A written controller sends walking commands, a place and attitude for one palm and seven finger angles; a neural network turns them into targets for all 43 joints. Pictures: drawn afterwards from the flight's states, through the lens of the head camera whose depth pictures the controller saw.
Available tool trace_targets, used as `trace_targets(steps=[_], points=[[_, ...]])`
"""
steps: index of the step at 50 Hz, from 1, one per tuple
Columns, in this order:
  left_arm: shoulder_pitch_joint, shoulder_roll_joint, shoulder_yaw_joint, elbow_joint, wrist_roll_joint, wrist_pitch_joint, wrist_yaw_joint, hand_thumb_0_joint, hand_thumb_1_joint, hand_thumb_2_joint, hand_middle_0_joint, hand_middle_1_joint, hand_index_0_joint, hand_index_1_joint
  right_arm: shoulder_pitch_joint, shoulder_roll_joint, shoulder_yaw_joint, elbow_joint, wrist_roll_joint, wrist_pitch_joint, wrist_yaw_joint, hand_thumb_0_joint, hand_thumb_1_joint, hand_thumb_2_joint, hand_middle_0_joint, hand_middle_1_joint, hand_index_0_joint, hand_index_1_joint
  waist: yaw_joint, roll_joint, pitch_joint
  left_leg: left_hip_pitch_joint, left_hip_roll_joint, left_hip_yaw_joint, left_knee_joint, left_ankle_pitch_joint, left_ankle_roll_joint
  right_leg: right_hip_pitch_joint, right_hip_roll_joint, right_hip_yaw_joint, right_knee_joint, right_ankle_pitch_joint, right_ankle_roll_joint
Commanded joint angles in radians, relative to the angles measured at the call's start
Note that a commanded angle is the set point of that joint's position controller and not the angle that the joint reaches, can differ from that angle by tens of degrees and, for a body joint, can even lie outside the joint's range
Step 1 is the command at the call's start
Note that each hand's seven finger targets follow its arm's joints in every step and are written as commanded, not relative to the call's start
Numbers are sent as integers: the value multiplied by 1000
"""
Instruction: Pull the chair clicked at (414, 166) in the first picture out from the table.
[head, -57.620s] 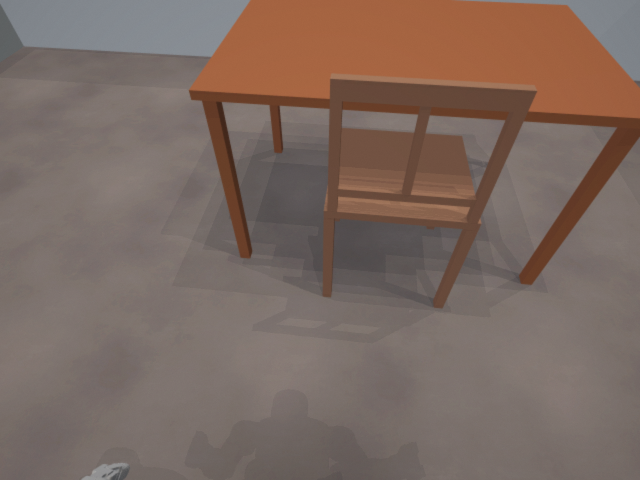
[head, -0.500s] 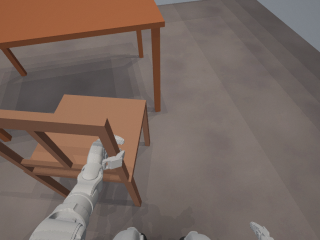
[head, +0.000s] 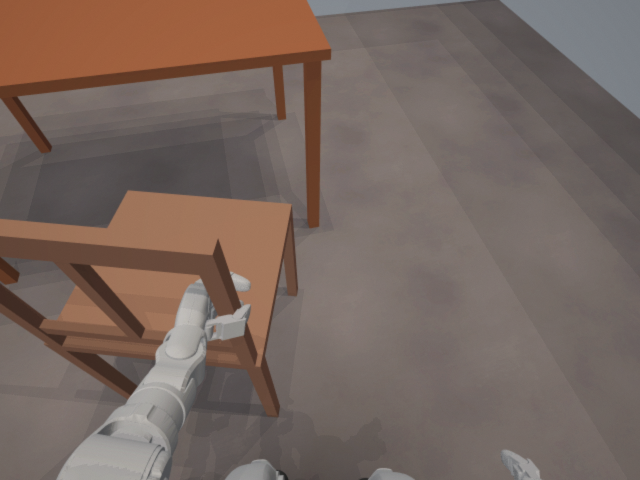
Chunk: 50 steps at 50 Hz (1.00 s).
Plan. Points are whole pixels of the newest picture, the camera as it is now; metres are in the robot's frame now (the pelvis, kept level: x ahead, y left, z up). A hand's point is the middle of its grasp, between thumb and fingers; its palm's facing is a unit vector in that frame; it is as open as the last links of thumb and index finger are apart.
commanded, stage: step backward, pulling the chair out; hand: left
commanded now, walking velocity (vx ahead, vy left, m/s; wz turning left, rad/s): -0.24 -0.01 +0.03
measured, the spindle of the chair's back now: (106, 300) +0.37 +0.36 -0.09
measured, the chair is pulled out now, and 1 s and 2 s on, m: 0.46 0.46 0.46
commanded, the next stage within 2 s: stop walking, hand still on the chair in 0.44 s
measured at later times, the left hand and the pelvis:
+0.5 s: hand (236, 317) +0.34 +0.14 -0.06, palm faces +0.02 -0.98 -0.19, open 6.1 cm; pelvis -0.02 -0.01 -0.01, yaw +0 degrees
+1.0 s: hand (237, 318) +0.33 +0.14 -0.06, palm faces +0.05 -0.99 -0.15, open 6.2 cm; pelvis +0.04 -0.01 +0.01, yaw +0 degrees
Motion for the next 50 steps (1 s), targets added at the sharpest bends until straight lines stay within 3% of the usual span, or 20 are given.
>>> trace_targets(steps=[1, 5, 8, 12, 16, 19, 22, 27, 28, 32, 34, 36, 39, 41, 45, 50], points=[[-371, 185, 34, -174, 22, -35, 35, 0, 900, 900, -500, -1450, -500, -1450, 0, -146, -51, -95, -2, -38, -15, 0, -900, -900, 200, 300, 200, 300, -4, 34, -337, 189, 96, -118, -115, -17, 13, 52, -57, 52, -83, 12, 16], [-385, 207, 45, -182, 26, -45, 35, 0, 900, 900, -500, -1450, -500, -1450, -2, -144, -54, -83, -4, -41, -13, 0, -900, -900, 200, 300, 200, 300, -8, 17, -351, 206, 84, -108, -77, 36, 3, 38, -78, 77, -106, 60, 17], [-392, 211, 46, -183, 30, -51, 36, 0, 900, 900, -500, -1450, -500, -1450, -3, -138, -53, -81, -5, -40, -10, 0, -900, -900, 200, 300, 200, 300, -11, -6, -351, 193, 71, -106, -66, -1, -1, 31, -94, 93, -127, 20, 14], [-391, 209, 44, -189, 32, -55, 35, 0, 900, 900, -500, -1450, -500, -1450, -6, -139, -55, -79, -3, -40, -8, 0, -900, -900, 200, 300, 200, 300, -14, -5, -369, 200, 77, -119, -78, 16, 1, 37, -87, 84, -119, 25, 18], [-382, 197, 40, -197, 28, -53, 35, 0, 900, 900, -500, -1450, -500, -1450, -20, -142, -56, -87, -3, -38, -7, 0, -900, -900, 200, 300, 200, 300, -12, 67, -369, 165, 113, -148, -125, 27, 18, 66, -57, 53, -54, 19, 21], [-383, 198, 44, -220, 24, -52, 34, 0, 900, 900, -500, -1450, -500, -1450, -34, -139, -59, -102, -6, -36, -6, 0, -900, -900, 200, 300, 200, 300, -12, 67, -373, 137, 129, -161, -140, 2, 30, 86, -47, 54, -23, -3, 16], [-370, 194, 43, -222, 25, -44, 32, 0, 900, 900, -500, -1450, -500, -1450, -26, -139, -60, -108, -8, -30, 0, 0, -900, -900, 200, 300, 200, 300, -11, 57, -361, 105, 121, -147, -120, -69, 25, 90, -64, 74, -33, -45, 7], [-356, 225, 61, -208, 34, -42, 35, 0, 900, 900, -500, -1450, -500, -1450, 1, -136, -63, -110, -9, -31, 3, 0, -900, -900, 200, 300, 200, 300, -21, -57, -346, 175, 45, -100, -29, -171, -8, 1, -135, 151, -182, -144, -11], [-405, 244, 64, -399, 36, -57, 32, 0, 900, 900, -500, -1450, -500, -1450, -15, -123, -58, -157, -11, -33, 4, 0, -900, -900, 200, 300, 200, 300, -12, -34, -386, 207, 44, -107, -50, -169, -7, 44, -137, 150, -181, -141, -12], [-304, 204, 57, -410, 28, -15, 36, 0, 900, 900, -500, -1450, -500, -1450, -42, -132, -47, -180, -17, -33, -7, 0, -900, -900, 200, 300, 200, 300, 1, 87, -376, 193, 111, -167, -182, -186, 25, 117, -49, 49, -81, -127, 8], [-275, 193, 51, -428, 26, 4, 36, 0, 900, 900, -500, -1450, -500, -1450, -52, -133, -46, -189, -18, -33, -9, 0, -900, -900, 200, 300, 200, 300, 7, 93, -366, 163, 118, -172, -208, -195, 37, 160, -36, 40, -50, -103, 5], [-252, 178, 43, -439, 30, 18, 37, 0, 900, 900, -500, -1450, -500, -1450, -46, -133, -45, -180, -22, -32, -9, 0, -900, -900, 200, 300, 200, 300, 10, 107, -351, 184, 117, -160, -206, -167, 33, 166, -37, 35, -58, -69, 0], [-223, 176, 40, -468, 32, 36, 36, 0, 900, 900, -500, -1450, -500, -1450, -46, -132, -48, -179, -25, -36, -9, 0, -900, -900, 200, 300, 200, 300, 6, 48, -363, 249, 82, -119, -151, -60, 13, 166, -59, 59, -115, 24, -3], [-191, 175, 39, -481, 36, 47, 36, 0, 900, 900, -500, -1450, -500, -1450, -43, -127, -48, -172, -29, -37, -9, 0, -900, -900, 200, 300, 200, 300, 3, 40, -365, 292, 72, -99, -131, 24, 2, 168, -72, 68, -138, 100, -3], [-133, 168, 38, -507, 37, 67, 35, 0, 900, 900, -500, -1450, -500, -1450, -52, -123, -47, -168, -33, -37, -6, 0, -900, -900, 200, 300, 200, 300, 0, 51, -372, 357, 66, -81, -130, 158, -5, 187, -71, 57, -154, 212, 1], [-51, 144, 26, -499, 36, 88, 36, 0, 900, 900, -500, -1450, -500, -1450, -71, -118, -43, -173, -37, -27, 0, 0, -900, -900, 200, 300, 200, 300, -1, 58, -325, 378, 58, -68, -161, 163, -8, 191, -70, 51, -199, 209, -2]])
